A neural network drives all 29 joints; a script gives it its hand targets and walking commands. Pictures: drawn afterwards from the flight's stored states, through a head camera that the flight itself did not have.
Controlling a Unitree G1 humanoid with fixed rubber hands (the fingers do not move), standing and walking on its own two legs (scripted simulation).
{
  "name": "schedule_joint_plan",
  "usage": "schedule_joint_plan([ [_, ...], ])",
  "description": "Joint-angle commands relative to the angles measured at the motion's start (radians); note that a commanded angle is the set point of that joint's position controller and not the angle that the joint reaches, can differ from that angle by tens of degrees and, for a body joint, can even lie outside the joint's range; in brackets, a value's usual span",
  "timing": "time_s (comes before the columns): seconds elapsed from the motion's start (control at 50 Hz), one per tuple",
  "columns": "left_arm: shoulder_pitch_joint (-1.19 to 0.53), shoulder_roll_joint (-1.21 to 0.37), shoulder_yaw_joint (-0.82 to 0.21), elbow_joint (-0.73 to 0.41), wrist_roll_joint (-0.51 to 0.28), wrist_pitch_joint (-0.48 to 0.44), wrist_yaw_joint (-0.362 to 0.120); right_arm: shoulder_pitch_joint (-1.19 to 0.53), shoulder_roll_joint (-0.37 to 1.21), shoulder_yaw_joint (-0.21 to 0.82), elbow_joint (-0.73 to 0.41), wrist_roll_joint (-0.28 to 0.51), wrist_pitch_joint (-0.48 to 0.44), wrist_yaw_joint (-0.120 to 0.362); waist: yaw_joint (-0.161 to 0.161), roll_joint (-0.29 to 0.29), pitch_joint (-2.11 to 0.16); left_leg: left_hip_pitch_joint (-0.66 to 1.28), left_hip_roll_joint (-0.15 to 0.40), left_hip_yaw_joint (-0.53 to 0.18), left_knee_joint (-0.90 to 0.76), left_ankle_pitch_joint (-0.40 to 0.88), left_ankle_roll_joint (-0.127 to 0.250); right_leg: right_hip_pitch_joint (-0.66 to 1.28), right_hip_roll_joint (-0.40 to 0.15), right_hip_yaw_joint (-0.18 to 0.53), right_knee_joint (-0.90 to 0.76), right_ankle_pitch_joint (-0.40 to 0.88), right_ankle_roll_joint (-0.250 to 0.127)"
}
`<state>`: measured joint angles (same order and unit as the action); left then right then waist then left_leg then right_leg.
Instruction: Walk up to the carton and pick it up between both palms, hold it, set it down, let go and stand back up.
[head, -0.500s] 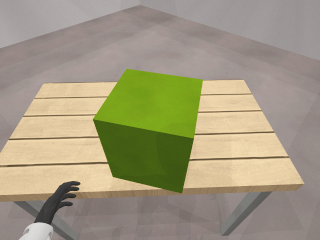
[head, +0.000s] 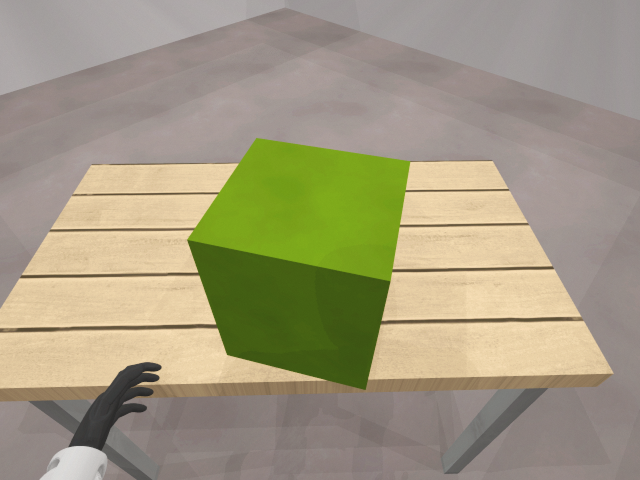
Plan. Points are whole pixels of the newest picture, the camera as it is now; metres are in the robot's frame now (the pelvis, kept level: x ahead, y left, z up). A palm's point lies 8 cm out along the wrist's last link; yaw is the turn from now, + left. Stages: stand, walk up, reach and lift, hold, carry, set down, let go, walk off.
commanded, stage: stand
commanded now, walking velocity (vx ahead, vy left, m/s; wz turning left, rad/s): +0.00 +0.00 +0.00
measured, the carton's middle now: (311, 265) +0.39 +0.02 +0.06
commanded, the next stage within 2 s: none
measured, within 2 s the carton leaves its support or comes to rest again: neither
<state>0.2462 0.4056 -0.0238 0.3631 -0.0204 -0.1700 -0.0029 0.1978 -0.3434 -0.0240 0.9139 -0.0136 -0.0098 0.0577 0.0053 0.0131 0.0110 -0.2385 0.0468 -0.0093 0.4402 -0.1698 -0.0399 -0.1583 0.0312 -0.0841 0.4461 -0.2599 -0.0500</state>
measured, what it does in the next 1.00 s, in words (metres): stands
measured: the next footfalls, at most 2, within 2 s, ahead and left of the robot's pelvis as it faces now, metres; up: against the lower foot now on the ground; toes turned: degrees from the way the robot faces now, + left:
none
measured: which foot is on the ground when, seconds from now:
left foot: down 0.00-1.00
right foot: down 0.00-1.00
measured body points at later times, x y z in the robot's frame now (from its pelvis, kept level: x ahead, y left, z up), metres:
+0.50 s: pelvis +0.00 +0.00 +0.00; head +0.00 +0.00 +0.45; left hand +0.20 +0.27 -0.01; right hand +0.10 -0.29 -0.12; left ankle +0.04 +0.15 -0.74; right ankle -0.01 -0.08 -0.74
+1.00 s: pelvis +0.00 +0.00 +0.00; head +0.00 +0.00 +0.45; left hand +0.20 +0.27 -0.01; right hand +0.11 -0.28 -0.12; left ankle +0.04 +0.15 -0.74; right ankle -0.01 -0.08 -0.74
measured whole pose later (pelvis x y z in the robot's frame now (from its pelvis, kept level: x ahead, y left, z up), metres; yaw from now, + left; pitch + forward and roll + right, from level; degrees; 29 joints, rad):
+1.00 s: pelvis +0.00 +0.00 +0.00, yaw +1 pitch -2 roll +0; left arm 0.24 0.40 -0.03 0.35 -0.02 -0.17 0.00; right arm 0.19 -0.34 -0.02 0.91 -0.01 0.00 0.05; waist 0.01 0.01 0.01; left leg -0.24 0.04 -0.02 0.44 -0.17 -0.04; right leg -0.15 0.03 -0.10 0.43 -0.26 -0.04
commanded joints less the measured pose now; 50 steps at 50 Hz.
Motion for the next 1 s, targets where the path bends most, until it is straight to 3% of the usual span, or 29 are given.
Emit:
schedule_joint_plan([
  [0.0, 0.003, 0.175, 0.086, 0.097, 0.016, 0.104, 0.028, -0.05, -0.197, -0.047, -0.093, 0.002, -0.029, -0.011, -0.009, -0.147, 0.042, 0.016, 0.072, -0.087, -0.047, -0.021, 0.048, -0.093, -0.167, 0.176, -0.166, -0.054, 0.048],
  [0.22, 0.016, 0.182, 0.087, 0.106, 0.013, 0.109, 0.032, -0.052, -0.198, -0.049, -0.089, 0.003, -0.024, -0.014, -0.005, -0.171, 0.052, 0.003, 0.065, -0.077, -0.035, -0.021, 0.043, -0.085, -0.179, 0.18, -0.181, -0.021, 0.065],
  [0.24, 0.008, 0.18, 0.087, 0.104, 0.014, 0.108, 0.032, -0.062, -0.197, -0.048, -0.093, 0.001, -0.022, -0.014, -0.005, -0.153, 0.055, 0.001, 0.067, -0.076, -0.038, -0.023, 0.043, -0.088, -0.181, 0.177, -0.177, -0.025, 0.066],
  [0.5, 0.002, 0.169, 0.084, 0.101, 0.014, 0.111, 0.03, -0.06, -0.198, -0.048, -0.095, 0.001, -0.024, -0.015, -0.006, -0.153, 0.062, 0.005, 0.069, -0.088, -0.048, -0.024, 0.046, -0.099, -0.171, 0.171, -0.186, -0.095, 0.05],
  [0.84, 0.011, 0.175, 0.084, 0.105, 0.014, 0.115, 0.033, -0.057, -0.192, -0.048, -0.096, 0.002, -0.02, -0.017, -0.004, -0.159, 0.054, -0.001, 0.066, -0.089, -0.046, -0.01, 0.046, -0.078, -0.174, 0.156, -0.173, -0.025, 0.06],
  [0.98, 0.008, 0.175, 0.083, 0.107, 0.015, 0.115, 0.032, -0.061, -0.19, -0.048, -0.099, 0.002, -0.019, -0.017, -0.002, -0.156, 0.065, -0.003, 0.066, -0.09, -0.048, -0.017, 0.048, -0.089, -0.179, 0.158, -0.191, -0.083, 0.056],
])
